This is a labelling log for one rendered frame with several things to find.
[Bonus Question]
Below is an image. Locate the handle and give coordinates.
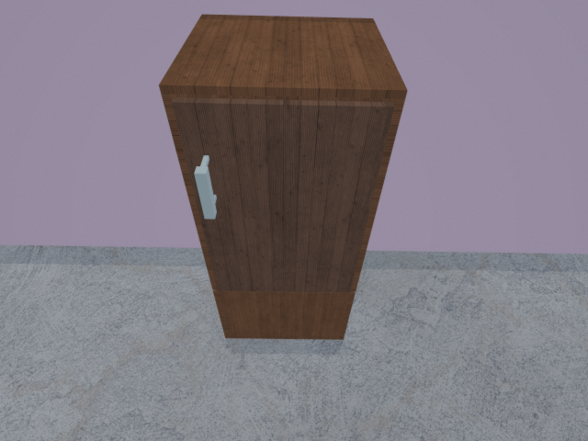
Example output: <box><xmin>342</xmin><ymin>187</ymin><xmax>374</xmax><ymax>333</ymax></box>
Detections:
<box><xmin>194</xmin><ymin>155</ymin><xmax>217</xmax><ymax>220</ymax></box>

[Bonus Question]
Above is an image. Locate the cupboard door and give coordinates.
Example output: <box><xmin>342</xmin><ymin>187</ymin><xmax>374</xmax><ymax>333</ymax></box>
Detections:
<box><xmin>172</xmin><ymin>97</ymin><xmax>394</xmax><ymax>293</ymax></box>

